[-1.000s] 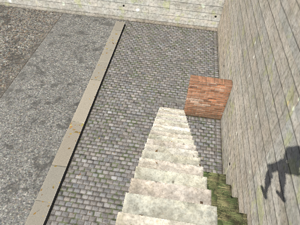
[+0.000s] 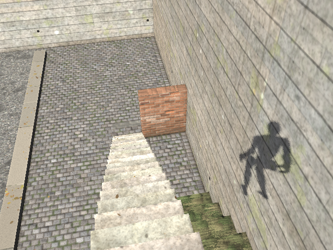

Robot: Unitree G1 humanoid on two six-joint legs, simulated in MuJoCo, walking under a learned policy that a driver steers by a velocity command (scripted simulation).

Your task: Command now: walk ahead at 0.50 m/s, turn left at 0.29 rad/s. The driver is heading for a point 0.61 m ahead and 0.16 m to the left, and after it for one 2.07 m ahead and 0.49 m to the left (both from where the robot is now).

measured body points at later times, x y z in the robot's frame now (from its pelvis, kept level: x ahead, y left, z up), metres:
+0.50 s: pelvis +0.19 -0.06 -0.20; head +0.18 -0.07 +0.25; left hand +0.26 +0.20 -0.32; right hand +0.28 -0.33 -0.34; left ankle +0.06 +0.07 -0.67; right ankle +0.30 -0.13 -0.94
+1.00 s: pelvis +0.16 -0.02 -0.20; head +0.10 -0.05 +0.24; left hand +0.03 +0.27 -0.31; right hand +0.48 -0.07 -0.24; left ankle +0.05 +0.02 -0.74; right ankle +0.30 -0.13 -0.94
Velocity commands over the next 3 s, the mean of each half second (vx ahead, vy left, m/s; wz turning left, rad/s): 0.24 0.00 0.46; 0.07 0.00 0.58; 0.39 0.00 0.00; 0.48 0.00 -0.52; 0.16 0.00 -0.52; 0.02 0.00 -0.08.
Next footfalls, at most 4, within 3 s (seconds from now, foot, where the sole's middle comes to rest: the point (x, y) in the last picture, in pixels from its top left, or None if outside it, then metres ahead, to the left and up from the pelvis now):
0.44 right None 0.33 -0.12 -0.98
1.00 left None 0.07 0.04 -0.79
1.54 right None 0.33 0.01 -0.98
2.06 left None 0.51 0.35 -1.18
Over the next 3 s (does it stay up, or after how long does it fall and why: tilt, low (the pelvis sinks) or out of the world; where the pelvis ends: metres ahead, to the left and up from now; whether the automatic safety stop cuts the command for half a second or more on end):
stays up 0.48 0.08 -0.41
